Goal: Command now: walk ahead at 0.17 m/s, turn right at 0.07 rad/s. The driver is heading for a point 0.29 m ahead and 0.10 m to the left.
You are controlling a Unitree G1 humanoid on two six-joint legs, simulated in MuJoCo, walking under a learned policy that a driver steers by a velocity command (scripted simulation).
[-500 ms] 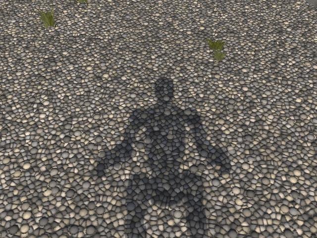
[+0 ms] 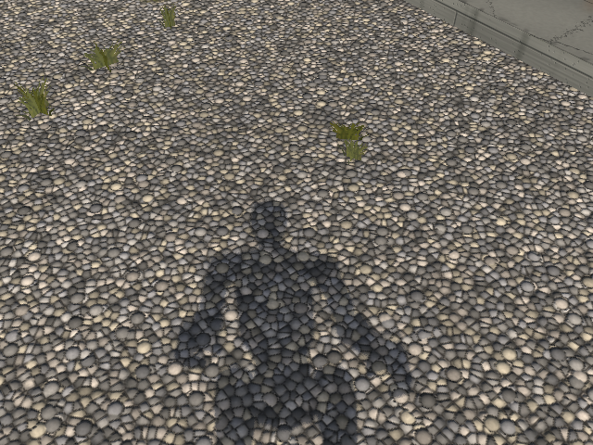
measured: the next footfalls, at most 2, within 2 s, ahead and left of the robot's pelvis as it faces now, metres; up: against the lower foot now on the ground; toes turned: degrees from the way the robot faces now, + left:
left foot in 0.56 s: +0.34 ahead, +0.15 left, +0.00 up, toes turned +10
right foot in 0.90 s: +0.34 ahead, -0.08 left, +0.00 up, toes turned +7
